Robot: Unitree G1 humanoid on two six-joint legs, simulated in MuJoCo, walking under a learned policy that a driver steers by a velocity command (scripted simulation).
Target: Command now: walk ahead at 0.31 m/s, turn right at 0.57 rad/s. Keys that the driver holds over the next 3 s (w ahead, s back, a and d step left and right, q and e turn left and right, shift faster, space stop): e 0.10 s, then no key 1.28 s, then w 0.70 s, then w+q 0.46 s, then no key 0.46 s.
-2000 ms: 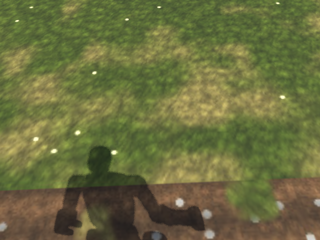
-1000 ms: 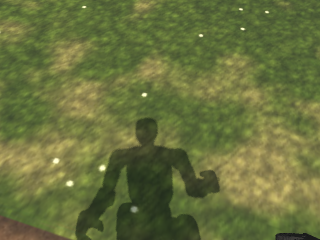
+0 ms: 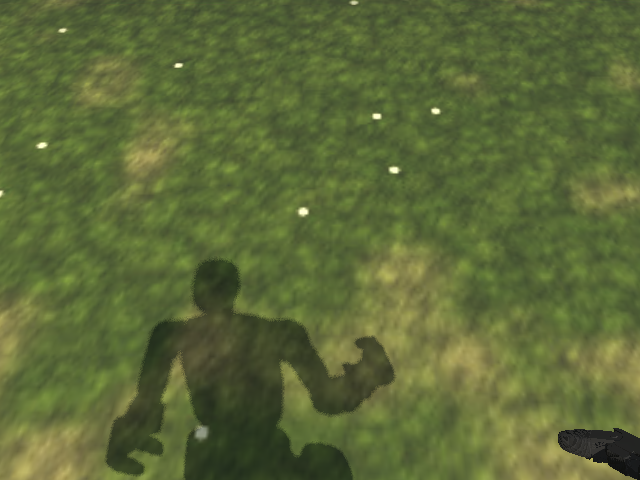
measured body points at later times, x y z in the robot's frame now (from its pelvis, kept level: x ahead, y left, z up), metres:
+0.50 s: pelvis +0.12 +0.01 +0.00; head +0.13 -0.01 +0.45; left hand +0.32 +0.23 -0.09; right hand +0.19 -0.27 -0.12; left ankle +0.16 +0.13 -0.73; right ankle +0.12 -0.11 -0.73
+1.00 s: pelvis +0.15 -0.01 +0.00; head +0.15 -0.01 +0.45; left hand +0.32 +0.22 -0.11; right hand +0.19 -0.28 -0.13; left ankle +0.16 +0.13 -0.73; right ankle +0.12 -0.11 -0.73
